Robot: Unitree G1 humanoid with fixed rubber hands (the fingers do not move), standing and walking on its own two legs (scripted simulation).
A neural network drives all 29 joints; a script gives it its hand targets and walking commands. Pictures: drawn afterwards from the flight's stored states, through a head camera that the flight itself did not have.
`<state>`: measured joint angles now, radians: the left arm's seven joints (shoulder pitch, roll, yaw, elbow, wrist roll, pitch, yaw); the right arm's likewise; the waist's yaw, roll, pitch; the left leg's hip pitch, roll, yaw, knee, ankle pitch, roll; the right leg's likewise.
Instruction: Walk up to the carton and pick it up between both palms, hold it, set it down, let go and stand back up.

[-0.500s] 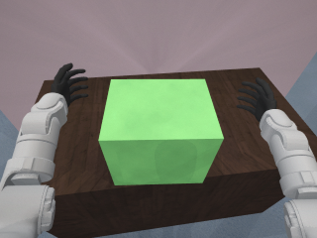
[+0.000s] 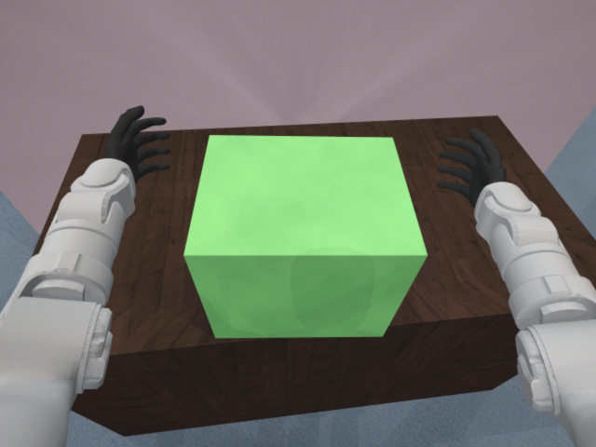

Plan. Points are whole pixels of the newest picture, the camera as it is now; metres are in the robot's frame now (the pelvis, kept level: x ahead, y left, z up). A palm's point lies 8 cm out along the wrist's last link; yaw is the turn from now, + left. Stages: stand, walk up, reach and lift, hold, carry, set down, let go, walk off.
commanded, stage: reach and lift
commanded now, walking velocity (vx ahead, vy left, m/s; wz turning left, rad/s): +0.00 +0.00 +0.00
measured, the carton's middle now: (300, 241) +0.44 +0.01 -0.01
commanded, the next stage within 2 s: none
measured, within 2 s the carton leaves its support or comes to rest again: neither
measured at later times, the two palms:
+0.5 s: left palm (154, 224) +0.43 +0.23 +0.05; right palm (467, 239) +0.42 -0.24 +0.03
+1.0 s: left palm (175, 224) +0.43 +0.20 +0.04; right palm (449, 235) +0.43 -0.21 +0.03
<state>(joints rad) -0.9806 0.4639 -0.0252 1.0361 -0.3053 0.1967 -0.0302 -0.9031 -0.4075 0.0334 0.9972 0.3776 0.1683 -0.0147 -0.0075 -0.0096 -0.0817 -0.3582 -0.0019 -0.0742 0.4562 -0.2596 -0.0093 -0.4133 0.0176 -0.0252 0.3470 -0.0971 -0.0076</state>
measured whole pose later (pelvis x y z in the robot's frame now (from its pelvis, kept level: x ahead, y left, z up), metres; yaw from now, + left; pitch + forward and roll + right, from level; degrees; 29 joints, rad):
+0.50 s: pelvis -0.02 -0.01 -0.03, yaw +0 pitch +22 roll +0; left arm -1.08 0.40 -0.21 1.57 -0.46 -0.31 -0.03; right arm -0.95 -0.35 0.17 1.33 0.46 -0.21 -0.02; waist -0.01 -0.01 -0.21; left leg -0.76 -0.02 -0.07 0.70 -0.32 -0.03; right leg -0.84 0.01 -0.03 0.65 -0.19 -0.02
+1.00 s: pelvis -0.03 -0.02 -0.05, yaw +1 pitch +23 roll +0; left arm -1.08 0.36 -0.14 1.51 -0.41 -0.31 -0.03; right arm -0.97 -0.26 0.09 1.26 0.39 -0.20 -0.09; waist -0.03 -0.01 -0.25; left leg -0.85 -0.02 -0.10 0.81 -0.36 -0.05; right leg -0.94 0.01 -0.05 0.76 -0.23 -0.04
